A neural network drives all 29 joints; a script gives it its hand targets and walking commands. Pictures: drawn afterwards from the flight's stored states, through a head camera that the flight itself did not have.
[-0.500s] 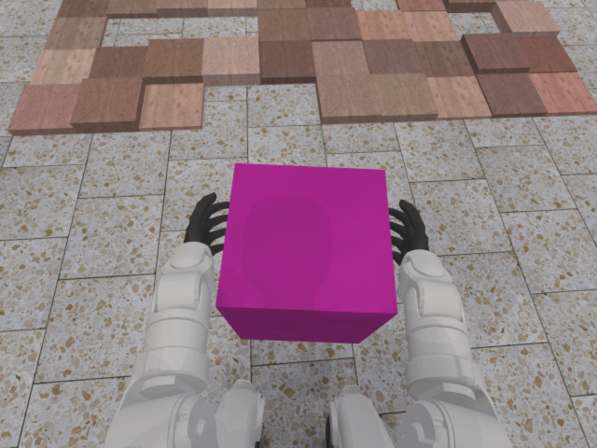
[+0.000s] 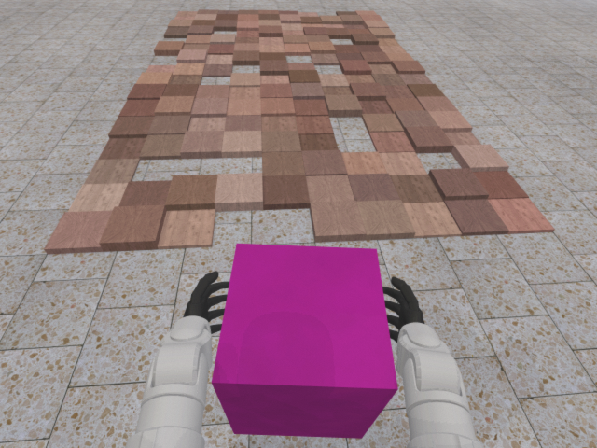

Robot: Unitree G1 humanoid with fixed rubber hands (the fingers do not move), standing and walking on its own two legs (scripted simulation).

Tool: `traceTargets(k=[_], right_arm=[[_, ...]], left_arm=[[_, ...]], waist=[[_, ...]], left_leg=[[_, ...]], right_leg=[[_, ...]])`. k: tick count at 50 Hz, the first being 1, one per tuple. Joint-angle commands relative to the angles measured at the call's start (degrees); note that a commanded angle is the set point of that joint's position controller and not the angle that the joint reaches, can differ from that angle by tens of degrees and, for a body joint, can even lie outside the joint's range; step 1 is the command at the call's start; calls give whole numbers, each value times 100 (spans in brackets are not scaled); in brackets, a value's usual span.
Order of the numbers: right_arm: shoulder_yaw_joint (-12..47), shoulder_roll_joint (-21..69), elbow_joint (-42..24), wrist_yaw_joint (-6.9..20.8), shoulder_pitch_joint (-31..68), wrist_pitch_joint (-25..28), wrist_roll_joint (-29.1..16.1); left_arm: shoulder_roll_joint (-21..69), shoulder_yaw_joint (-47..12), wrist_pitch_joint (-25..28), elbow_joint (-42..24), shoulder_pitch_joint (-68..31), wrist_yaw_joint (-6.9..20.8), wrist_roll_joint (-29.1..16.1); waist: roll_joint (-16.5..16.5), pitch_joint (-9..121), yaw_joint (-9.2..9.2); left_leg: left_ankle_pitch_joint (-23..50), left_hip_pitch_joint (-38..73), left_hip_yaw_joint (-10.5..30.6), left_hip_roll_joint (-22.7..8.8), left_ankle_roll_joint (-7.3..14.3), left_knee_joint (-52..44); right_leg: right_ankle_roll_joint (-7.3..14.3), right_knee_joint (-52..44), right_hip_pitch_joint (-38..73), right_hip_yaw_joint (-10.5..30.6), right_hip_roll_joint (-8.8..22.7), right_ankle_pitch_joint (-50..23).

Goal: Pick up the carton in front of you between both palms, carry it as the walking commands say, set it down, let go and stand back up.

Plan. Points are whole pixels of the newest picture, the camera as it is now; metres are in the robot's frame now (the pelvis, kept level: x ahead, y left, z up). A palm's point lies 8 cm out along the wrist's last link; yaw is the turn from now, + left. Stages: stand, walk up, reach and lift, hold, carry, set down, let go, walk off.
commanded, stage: reach and lift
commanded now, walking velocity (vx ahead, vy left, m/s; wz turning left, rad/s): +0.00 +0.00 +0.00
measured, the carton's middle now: (302, 345) +0.31 +0.00 -0.05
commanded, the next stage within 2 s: hold in 1.02 s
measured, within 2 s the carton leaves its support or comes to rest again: neither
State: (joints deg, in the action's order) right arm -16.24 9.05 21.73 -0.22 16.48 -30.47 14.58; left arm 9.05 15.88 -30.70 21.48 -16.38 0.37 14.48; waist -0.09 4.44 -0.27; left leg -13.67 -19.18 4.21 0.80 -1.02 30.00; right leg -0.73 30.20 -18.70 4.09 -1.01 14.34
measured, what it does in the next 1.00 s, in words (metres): stands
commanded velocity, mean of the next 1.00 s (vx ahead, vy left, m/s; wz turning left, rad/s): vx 0.00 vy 0.00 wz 0.00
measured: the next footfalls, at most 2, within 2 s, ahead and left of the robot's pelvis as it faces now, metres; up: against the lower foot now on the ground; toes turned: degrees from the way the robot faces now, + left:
none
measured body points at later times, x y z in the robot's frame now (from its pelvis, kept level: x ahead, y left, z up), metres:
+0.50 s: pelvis -0.01 +0.00 +0.01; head -0.02 +0.00 +0.46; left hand +0.31 +0.15 +0.03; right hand +0.31 -0.15 +0.03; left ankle +0.02 +0.13 -0.73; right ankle +0.01 -0.13 -0.73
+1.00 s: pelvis +0.01 +0.00 +0.01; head -0.02 +0.00 +0.46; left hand +0.31 +0.15 +0.04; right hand +0.31 -0.15 +0.04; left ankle +0.02 +0.13 -0.73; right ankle +0.01 -0.13 -0.73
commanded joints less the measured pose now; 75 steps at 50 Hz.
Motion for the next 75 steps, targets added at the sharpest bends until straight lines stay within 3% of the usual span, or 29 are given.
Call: traceTargets(k=[1,9,17,37,50,56,63,75], right_arm=[[3196,5492,98,1386,2499,-174,-1013],[2743,5422,261,1513,3017,-315,-836],[2892,5445,106,1515,3199,-322,-878],[3169,5232,-671,1418,2331,-577,-1062],[3318,5173,-978,1348,2209,-767,-1170],[3683,5107,-1505,1290,2108,-994,-1385],[3350,4872,-1267,1314,2264,-1191,-1225],[3310,4996,-1036,1385,2788,-1137,-1216]], left_arm=[[5455,-3157,-152,93,-2519,1360,-995],[5360,-2697,-292,216,-3008,1435,-803],[5470,-2902,-323,45,-3207,1438,-889],[5240,-3156,-582,-683,-2316,1325,-1072],[5094,-3302,-767,-1037,-2229,1303,-1170],[5098,-3669,-994,-1552,-2112,1255,-1389],[4908,-3345,-1180,-1294,-2256,1238,-1212],[5123,-3287,-1143,-1027,-2728,1275,-1186]], waist=[[87,1106,20],[3,499,-20],[-8,879,22],[10,916,3],[37,756,-13],[23,965,34],[19,242,38],[7,444,39]], left_leg=[[1027,1109,-78,508,73,-652],[190,1122,-143,459,126,-865],[447,1418,-127,459,90,-858],[1614,1933,-79,521,30,-1075],[1529,1947,-92,535,46,-1144],[1834,2144,-53,528,25,-1193],[825,1841,-100,492,68,-1329],[575,1870,-108,457,65,-1258]], right_leg=[[49,-758,924,2,-451,-1019],[111,-930,931,-84,-424,-179],[105,-920,1123,-92,-447,-376],[15,-1113,1618,-56,-507,-1541],[3,-1194,1732,-14,-495,-1530],[-18,-1247,1966,7,-490,-1864],[22,-1385,1699,-53,-456,-828],[46,-1298,1608,-90,-450,-516]])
